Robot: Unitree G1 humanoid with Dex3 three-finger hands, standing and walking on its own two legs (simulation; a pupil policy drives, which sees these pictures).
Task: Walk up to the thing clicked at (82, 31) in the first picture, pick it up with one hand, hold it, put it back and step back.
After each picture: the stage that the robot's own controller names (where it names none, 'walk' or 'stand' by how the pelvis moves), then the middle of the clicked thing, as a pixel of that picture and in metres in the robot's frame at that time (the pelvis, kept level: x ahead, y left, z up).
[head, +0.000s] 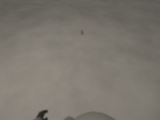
stand; (81, 32) +2.37 +0.28 -0.72
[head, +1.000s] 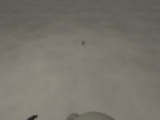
walk; (83, 43) +2.23 +0.39 -0.71
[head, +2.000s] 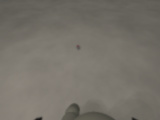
walk; (78, 47) +1.58 +0.40 -0.72
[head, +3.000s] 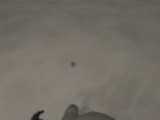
walk; (72, 64) +1.05 +0.35 -0.72
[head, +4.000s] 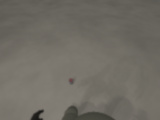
walk; (71, 81) +0.67 +0.30 -0.72
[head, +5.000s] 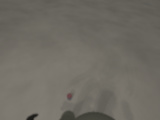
walk; (69, 97) +0.43 +0.19 -0.70
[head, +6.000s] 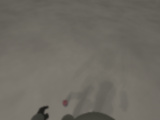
stand; (65, 103) +0.33 +0.24 -0.72
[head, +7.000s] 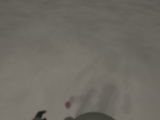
stand; (67, 105) +0.32 +0.21 -0.72
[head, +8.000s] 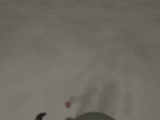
stand; (67, 105) +0.33 +0.23 -0.73
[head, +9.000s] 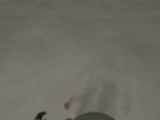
stand; (66, 106) +0.31 +0.24 -0.73
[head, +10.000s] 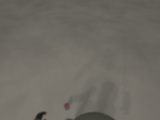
go down; (66, 106) +0.31 +0.24 -0.73
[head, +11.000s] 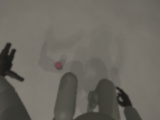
go down; (59, 66) +0.38 +0.26 -0.35
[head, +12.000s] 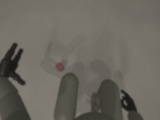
approach; (60, 67) +0.37 +0.27 -0.31
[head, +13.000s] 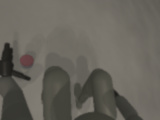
close in; (27, 62) +0.36 +0.30 -0.22
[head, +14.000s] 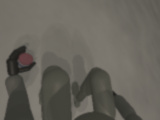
close; (25, 61) +0.36 +0.30 -0.22
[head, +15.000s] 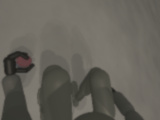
lift; (23, 62) +0.35 +0.30 -0.22
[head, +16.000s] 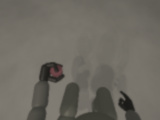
lift; (57, 73) +0.31 +0.22 -0.02
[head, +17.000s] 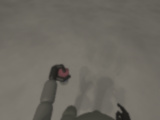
hold; (63, 76) +0.32 +0.18 +0.00
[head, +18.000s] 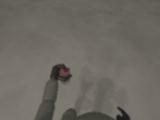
hold; (65, 76) +0.33 +0.17 +0.01
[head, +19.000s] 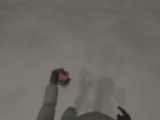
crouch; (64, 80) +0.32 +0.17 -0.02
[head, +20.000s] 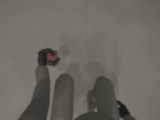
lower; (53, 59) +0.42 +0.23 -0.11
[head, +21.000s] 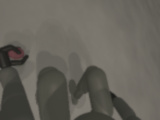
lower; (18, 57) +0.39 +0.30 -0.22
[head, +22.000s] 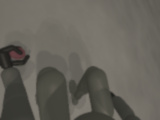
lower; (19, 57) +0.39 +0.30 -0.22
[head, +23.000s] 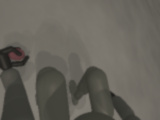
lower; (18, 58) +0.38 +0.31 -0.22
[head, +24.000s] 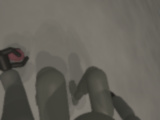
lower; (18, 59) +0.38 +0.31 -0.22
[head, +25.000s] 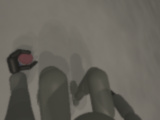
open; (25, 61) +0.37 +0.29 -0.22
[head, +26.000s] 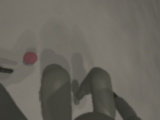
stand; (29, 59) +0.36 +0.28 -0.22
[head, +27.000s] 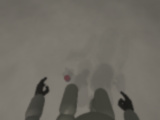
walk; (67, 78) +0.38 +0.21 -0.49
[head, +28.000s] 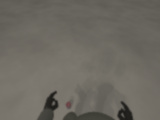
stand; (68, 105) +0.32 +0.19 -0.66
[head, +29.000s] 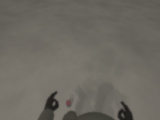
stand; (68, 104) +0.34 +0.19 -0.67
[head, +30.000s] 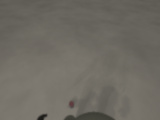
stand; (71, 105) +0.35 +0.18 -0.72
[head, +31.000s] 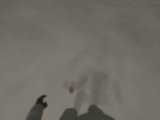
walk; (71, 90) +0.39 +0.14 -0.71
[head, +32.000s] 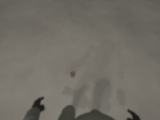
walk; (72, 74) +0.63 +0.21 -0.70
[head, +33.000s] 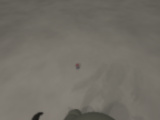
stand; (77, 66) +0.93 +0.28 -0.70
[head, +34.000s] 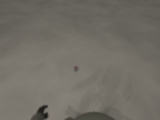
stand; (75, 69) +0.96 +0.24 -0.72
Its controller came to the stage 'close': yes
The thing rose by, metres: 0.71
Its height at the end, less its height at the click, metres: +0.00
